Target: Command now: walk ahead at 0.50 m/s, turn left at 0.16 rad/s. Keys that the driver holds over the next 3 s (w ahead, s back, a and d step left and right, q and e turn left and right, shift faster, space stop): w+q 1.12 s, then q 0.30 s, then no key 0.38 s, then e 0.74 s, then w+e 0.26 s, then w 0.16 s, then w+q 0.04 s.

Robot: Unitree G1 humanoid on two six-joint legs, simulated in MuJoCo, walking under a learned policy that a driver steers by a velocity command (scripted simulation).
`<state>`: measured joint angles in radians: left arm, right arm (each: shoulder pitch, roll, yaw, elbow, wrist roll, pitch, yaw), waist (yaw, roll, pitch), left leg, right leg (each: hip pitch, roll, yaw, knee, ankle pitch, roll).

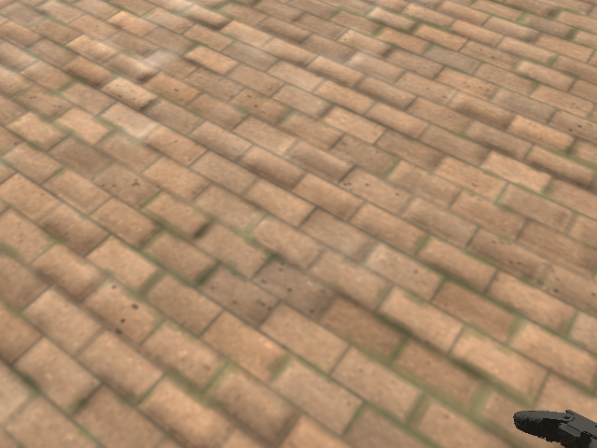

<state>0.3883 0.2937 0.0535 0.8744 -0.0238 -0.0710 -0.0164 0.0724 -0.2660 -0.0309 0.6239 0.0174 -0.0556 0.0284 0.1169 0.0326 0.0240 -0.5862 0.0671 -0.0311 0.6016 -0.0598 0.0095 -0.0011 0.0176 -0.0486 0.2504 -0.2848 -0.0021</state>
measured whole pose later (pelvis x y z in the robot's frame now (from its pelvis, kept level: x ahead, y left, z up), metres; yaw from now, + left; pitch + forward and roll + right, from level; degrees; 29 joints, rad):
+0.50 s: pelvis +0.27 +0.04 +0.00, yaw +12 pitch +2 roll +1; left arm 0.00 0.29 0.03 0.70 0.00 -0.10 -0.03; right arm 0.41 -0.29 -0.07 0.76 0.02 -0.04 -0.02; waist -0.10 -0.05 0.02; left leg -0.07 -0.10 -0.16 0.37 -0.32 0.06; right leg -0.56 -0.02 0.10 0.51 0.03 0.04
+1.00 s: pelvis +0.53 +0.11 -0.01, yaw +30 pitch +2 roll -3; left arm 0.32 0.32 0.08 0.86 -0.02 -0.07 0.00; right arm 0.09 -0.29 -0.06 0.61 0.02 -0.01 0.05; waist 0.10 0.03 0.05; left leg -0.62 0.08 0.00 0.65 -0.06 0.04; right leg 0.08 -0.01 -0.22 0.24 -0.34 0.04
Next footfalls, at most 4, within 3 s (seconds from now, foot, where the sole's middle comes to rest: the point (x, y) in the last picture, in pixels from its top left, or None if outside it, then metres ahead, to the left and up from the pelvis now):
0.08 left None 0.21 0.13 -0.78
0.56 right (365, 435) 0.50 -0.05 -0.78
1.06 left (214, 357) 0.64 0.31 -0.78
1.52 right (240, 265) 0.91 0.30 -0.78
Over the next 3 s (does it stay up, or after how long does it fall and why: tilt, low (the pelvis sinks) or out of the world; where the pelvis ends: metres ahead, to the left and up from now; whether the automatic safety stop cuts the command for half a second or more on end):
stays up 0.85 0.32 -0.01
